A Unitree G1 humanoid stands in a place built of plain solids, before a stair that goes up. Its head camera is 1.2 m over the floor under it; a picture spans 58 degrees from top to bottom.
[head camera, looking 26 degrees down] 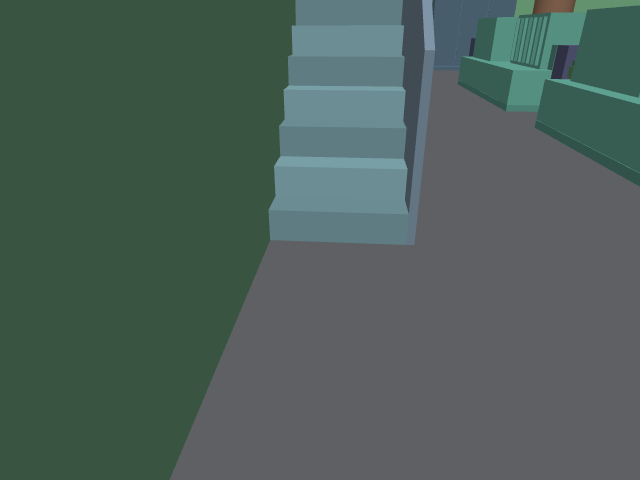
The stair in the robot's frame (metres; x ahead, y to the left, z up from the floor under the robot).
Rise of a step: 0.20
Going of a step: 0.25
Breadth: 0.85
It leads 5 degrees to the right of straight ahead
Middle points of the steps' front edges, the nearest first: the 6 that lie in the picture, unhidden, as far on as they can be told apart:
2.42 -0.11 0.20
2.67 -0.13 0.41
2.91 -0.15 0.61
3.16 -0.17 0.82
3.41 -0.19 1.02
3.65 -0.21 1.22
